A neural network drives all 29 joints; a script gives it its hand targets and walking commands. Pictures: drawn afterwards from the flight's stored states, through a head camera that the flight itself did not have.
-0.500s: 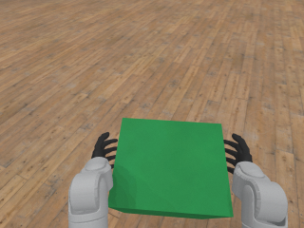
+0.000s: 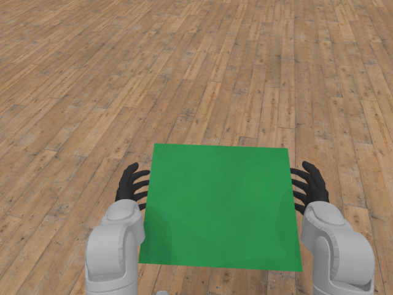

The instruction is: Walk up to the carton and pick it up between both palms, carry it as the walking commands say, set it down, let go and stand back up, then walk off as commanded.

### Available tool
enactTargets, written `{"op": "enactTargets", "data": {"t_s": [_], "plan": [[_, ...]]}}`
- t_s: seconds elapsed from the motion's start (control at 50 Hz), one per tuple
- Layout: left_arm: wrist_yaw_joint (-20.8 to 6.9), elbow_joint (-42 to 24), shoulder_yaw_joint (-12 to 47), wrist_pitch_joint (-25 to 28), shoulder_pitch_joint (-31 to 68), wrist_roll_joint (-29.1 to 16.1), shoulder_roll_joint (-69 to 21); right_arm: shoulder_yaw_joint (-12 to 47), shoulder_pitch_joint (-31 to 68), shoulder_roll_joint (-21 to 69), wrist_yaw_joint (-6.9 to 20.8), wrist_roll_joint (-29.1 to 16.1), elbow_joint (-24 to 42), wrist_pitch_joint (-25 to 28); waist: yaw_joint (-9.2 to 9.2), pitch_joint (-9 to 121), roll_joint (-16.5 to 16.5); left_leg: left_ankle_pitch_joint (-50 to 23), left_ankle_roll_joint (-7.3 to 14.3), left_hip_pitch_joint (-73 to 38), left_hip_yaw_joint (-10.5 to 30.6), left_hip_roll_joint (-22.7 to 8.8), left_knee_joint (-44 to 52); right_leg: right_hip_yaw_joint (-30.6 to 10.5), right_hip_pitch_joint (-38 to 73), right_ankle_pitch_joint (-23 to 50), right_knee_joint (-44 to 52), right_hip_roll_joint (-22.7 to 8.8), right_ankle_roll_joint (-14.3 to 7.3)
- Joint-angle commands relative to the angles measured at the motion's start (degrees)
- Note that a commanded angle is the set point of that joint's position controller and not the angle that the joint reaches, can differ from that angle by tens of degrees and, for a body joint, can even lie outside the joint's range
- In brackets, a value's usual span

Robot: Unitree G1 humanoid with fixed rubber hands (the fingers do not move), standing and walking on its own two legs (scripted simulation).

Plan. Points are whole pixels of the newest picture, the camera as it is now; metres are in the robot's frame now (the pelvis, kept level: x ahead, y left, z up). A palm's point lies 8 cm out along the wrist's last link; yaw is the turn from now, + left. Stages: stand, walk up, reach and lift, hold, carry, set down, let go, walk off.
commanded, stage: carry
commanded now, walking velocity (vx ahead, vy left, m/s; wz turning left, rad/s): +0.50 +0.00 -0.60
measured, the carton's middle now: (215, 213) +0.31 +0.01 -0.01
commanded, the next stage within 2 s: none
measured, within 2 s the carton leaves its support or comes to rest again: neither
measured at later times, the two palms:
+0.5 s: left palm (207, 75) +0.70 +0.03 +0.09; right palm (325, 96) +0.59 -0.27 +0.08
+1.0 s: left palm (277, 22) +1.03 -0.23 +0.09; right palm (368, 43) +0.81 -0.46 +0.11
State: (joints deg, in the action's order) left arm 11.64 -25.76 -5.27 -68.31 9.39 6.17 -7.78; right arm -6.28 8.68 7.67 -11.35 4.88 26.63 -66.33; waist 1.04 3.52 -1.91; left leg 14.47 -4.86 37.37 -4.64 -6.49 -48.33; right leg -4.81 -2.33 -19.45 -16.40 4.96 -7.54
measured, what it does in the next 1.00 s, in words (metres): walks ahead, turning right: left foot, then right foot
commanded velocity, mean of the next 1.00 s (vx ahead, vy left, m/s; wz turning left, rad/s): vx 0.50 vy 0.00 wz -0.60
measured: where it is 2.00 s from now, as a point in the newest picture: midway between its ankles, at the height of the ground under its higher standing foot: (305, 146)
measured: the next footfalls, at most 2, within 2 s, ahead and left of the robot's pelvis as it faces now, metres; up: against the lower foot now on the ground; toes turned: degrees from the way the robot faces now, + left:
left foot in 0.14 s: +0.27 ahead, +0.15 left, +0.00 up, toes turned +0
right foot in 0.46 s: +0.49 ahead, -0.17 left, +0.00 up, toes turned -21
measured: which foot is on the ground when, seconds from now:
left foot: up 0.00-0.12, down 0.14-0.52, up 0.54-0.72, down 0.74-1.00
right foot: down 0.00-0.16, up 0.18-0.44, down 0.46-0.76, up 0.78-1.00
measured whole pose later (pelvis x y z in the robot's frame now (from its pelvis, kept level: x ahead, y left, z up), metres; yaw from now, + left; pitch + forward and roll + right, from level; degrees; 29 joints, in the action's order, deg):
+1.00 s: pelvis +0.72 -0.16 +0.00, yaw -40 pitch +7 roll -4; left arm 10.9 -28.8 -3.7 -69.2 9.0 6.6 -7.7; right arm -6.0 6.0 7.5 -12.4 3.4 31.9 -67.4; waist -2.6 3.1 1.8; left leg 22.6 -3.8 0.8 -17.3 -9.7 -19.5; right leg 10.0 -27.2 -13.7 -32.4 3.0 -0.6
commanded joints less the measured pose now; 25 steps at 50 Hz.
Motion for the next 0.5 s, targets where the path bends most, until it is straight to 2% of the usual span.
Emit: {"op": "enactTargets", "data": {"t_s": [0.0, 0.02, 0.04, 0.06, 0.08, 0.1, 0.12, 0.14, 0.16, 0.18, 0.2, 0.22, 0.24, 0.26, 0.28, 0.3, 0.32, 0.34, 0.36, 0.38, 0.4, 0.42, 0.44, 0.46, 0.48], "plan": [[-15.1, -4.2, 34.8, -0.8, 18.8, -21.7, -49.1, 40.2, 15.4, 53.2, 12.5, -19.7, 0.4, -3.0, -0.38, 8.3, -8.4, 0.1, -0.7, 3.1, -7.1, 4.1, 8.9, -5.0, 16.0, 71.9, -7.1, -11.1, 0.5], [-15.0, -4.9, 34.1, -0.7, 18.2, -21.1, -48.5, 41.3, 18.2, 52.5, 12.6, -20.8, 4.3, -2.9, -0.73, 8.8, -7.3, 1.1, -0.5, 0.1, -8.9, 7.1, 12.1, -4.7, 14.9, 79.4, -11.2, -10.2, 1.0], [-14.7, -5.0, 34.7, -0.9, 17.3, -20.8, -48.2, 41.0, 16.2, 51.7, 12.9, -20.8, 4.4, -3.0, -1.14, 10.6, -7.2, -1.8, -0.9, -8.9, -11.9, 9.8, 19.1, 0.4, 11.0, 81.5, -15.9, -7.5, 1.3], [-14.3, -4.2, 33.6, -1.1, 15.4, -20.3, -48.4, 41.5, 16.7, 52.0, 12.9, -21.8, 5.0, -3.1, -2.92, 18.3, -5.8, -6.6, 0.9, -28.9, -8.0, 9.8, 26.2, 2.4, 4.4, 79.5, -28.5, -6.2, 2.6], [-14.1, -6.6, 35.2, -0.9, 19.0, -21.1, -50.4, 41.3, 20.2, 52.3, 13.3, -22.6, 7.5, -2.6, -4.59, 27.1, 4.1, -17.3, 4.9, -54.8, 3.0, 1.8, 28.0, 3.4, -14.3, 55.5, -43.0, -3.6, 5.7], [-13.8, -6.6, 34.8, -0.8, 17.6, -21.1, -49.8, 40.9, 18.5, 52.0, 13.3, -23.0, 3.9, -2.8, -2.27, 25.9, 19.7, -50.4, 13.7, -72.5, 25.5, -18.7, 24.0, 5.9, -41.1, -3.1, -60.9, 4.7, 8.4], [-13.8, -4.2, 34.5, -1.0, 17.9, -20.5, -47.0, 39.7, 19.5, 51.9, 13.3, -22.6, 1.7, -3.0, -2.51, 25.0, 15.4, -57.5, 16.7, -69.8, 24.4, -21.0, 19.4, 2.4, -43.0, -11.9, -67.7, 0.2, 7.0], [-14.5, -4.1, 35.0, -0.6, 17.7, -21.3, -50.0, 42.5, 22.7, 53.5, 13.4, -23.8, 5.9, -2.4, -2.83, 22.5, 8.2, -51.0, 17.9, -64.3, 24.6, -21.3, 19.6, 0.7, -44.1, -11.7, -66.1, -3.1, 5.9], [-15.0, -7.6, 37.2, -0.3, 22.7, -23.4, -52.9, 42.1, 22.4, 56.3, 13.2, -23.1, 5.3, -1.8, -3.12, 20.4, 8.7, -37.7, 16.6, -58.8, 23.3, -20.2, 22.8, -1.1, -43.0, -8.6, -58.2, -6.8, 5.0], [-15.3, -8.2, 36.2, -0.2, 22.3, -23.8, -52.0, 42.0, 20.4, 57.7, 13.4, -23.8, 4.5, -1.7, -3.18, 11.7, 4.1, -26.0, 14.0, -48.7, 21.1, -18.4, 28.2, -2.1, -43.9, -8.6, -49.6, -10.0, 4.7], [-15.6, -7.2, 36.8, -0.4, 22.2, -24.1, -53.6, 41.0, 21.2, 57.4, 13.6, -23.2, 5.5, -1.1, -2.60, 12.3, 4.1, -15.5, 10.7, -43.7, 14.0, -16.9, 31.4, -0.4, -38.0, -7.3, -41.4, -11.4, 4.8], [-15.7, -8.1, 37.6, 0.1, 22.4, -24.2, -53.0, 40.4, 18.5, 56.4, 13.8, -22.0, 3.2, -1.1, -2.42, 12.2, 5.8, -13.2, 9.5, -41.6, 8.4, -17.5, 32.7, 3.1, -33.4, -7.3, -33.9, -10.7, 5.1], [-15.4, -10.6, 38.3, 0.7, 23.9, -24.0, -52.7, 41.1, 18.3, 57.6, 14.2, -22.8, 3.8, -1.0, -2.54, 10.5, 7.3, -13.1, 9.4, -39.0, 7.7, -18.4, 35.8, 6.1, -31.6, -1.4, -28.8, -9.6, 5.5], [-15.6, -7.5, 37.4, 0.4, 23.6, -23.7, -54.4, 42.0, 20.6, 58.5, 14.2, -22.5, 3.7, -1.8, -1.91, 9.9, 8.0, -10.0, 7.1, -33.8, 1.9, -19.0, 35.4, 6.1, -25.6, 3.5, -22.8, -10.7, 5.0], [-15.5, -6.8, 36.9, 0.5, 22.7, -23.1, -53.5, 42.1, 19.3, 57.9, 14.3, -22.3, 2.4, -2.0, -1.75, 12.0, 8.9, -12.1, 5.5, -33.7, -2.9, -15.8, 32.7, 7.7, -20.5, 5.5, -18.2, -9.3, 4.3], [-15.1, -4.5, 37.1, 0.0, 20.3, -22.6, -53.0, 41.1, 17.2, 55.2, 14.5, -21.9, 1.3, -2.2, -1.75, 12.3, 14.2, -17.3, 5.1, -33.1, -5.7, -13.7, 31.0, 11.6, -19.3, 9.8, -17.7, -6.9, 4.4], [-14.7, -2.0, 36.6, -0.4, 19.5, -21.1, -52.4, 40.2, 15.6, 53.1, 14.7, -21.5, -0.2, -2.6, -1.74, 12.2, 13.9, -19.7, 4.7, -31.5, -7.1, -13.3, 29.7, 14.5, -17.2, 10.9, -16.4, -4.9, 4.4], [-14.3, -4.6, 36.3, -0.1, 21.5, -20.8, -52.5, 40.6, 18.8, 53.8, 15.4, -22.8, 1.5, -2.8, -1.30, 14.4, 13.0, -23.8, 4.0, -33.2, -8.8, -11.1, 25.5, 16.0, -14.8, 10.9, -14.0, -2.8, 3.5], [-14.0, -2.8, 37.0, -0.6, 19.0, -20.3, -52.3, 39.5, 16.5, 50.8, 15.4, -21.9, 2.2, -2.8, -0.94, 14.2, 13.4, -28.9, 3.3, -34.8, -10.2, -10.0, 21.8, 16.1, -15.2, 11.8, -12.6, -1.6, 3.1], [-13.6, -4.2, 37.9, -0.4, 21.4, -20.3, -52.9, 39.3, 17.5, 49.8, 15.4, -21.3, 2.7, -3.2, -0.64, 12.8, 10.5, -38.5, 1.8, -35.4, -12.3, -7.7, 16.2, 16.3, -14.4, 13.5, -11.9, -0.3, 2.3], [-13.5, -0.9, 35.9, -0.9, 19.0, -19.5, -51.4, 39.6, 18.0, 48.8, 15.5, -21.7, 1.5, -3.8, 0.00, 13.4, 8.4, -38.9, 0.8, -33.1, -13.1, -6.9, 10.5, 15.9, -11.1, 12.8, -12.5, 0.2, 1.5], [-13.3, -1.8, 36.3, -0.8, 19.7, -19.7, -51.9, 38.9, 19.9, 48.5, 15.6, -21.7, 2.5, -3.9, 1.32, 14.7, 4.5, -40.0, -0.7, -28.0, -13.2, -6.0, 0.6, 13.0, -3.4, 13.9, -11.8, -0.7, -0.4], [-13.3, 0.0, 35.7, -1.5, 18.6, -19.2, -50.2, 38.5, 20.6, 46.3, 15.4, -21.1, 3.7, -4.6, 2.24, 14.9, -3.3, -25.6, -2.2, -16.9, -12.5, -3.4, -13.2, -2.4, 2.5, 11.0, -8.7, -8.7, -4.7], [-13.2, 3.1, 34.7, -2.4, 18.4, -19.0, -50.5, 39.1, 22.4, 45.8, 14.9, -20.9, 3.4, -5.3, 0.74, 13.8, -13.6, 4.4, -2.2, -3.9, -8.5, 4.7, -24.9, -27.2, 9.1, 22.8, -3.8, -19.2, -12.1], [-13.4, 5.7, 33.2, -3.0, 13.1, -18.4, -49.9, 38.8, 20.0, 44.6, 15.1, -20.8, 3.5, -5.7, 0.51, 13.1, -17.7, 21.4, -1.3, 3.8, -0.1, 6.9, -27.1, -31.3, 13.3, 40.2, -5.6, -21.3, -16.1]]}}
